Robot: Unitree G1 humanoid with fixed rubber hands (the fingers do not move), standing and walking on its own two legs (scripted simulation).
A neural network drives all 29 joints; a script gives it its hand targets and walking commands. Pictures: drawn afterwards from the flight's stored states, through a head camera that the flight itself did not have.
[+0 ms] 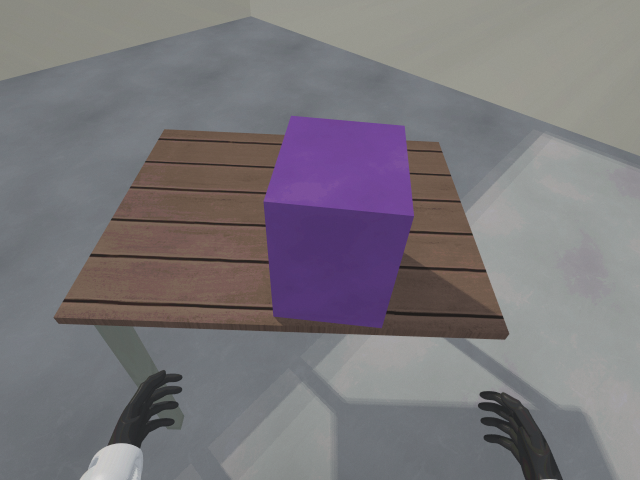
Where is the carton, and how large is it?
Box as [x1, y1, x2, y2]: [264, 116, 413, 327]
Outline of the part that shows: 291,116 264,198 264,212 273,316 381,327 413,217 404,126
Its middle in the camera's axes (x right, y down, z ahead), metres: +0.03 -0.03 +0.67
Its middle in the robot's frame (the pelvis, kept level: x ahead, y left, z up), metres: +0.54 +0.00 +0.02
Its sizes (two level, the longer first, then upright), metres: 0.231 0.194 0.266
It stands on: a table, 0.65 m high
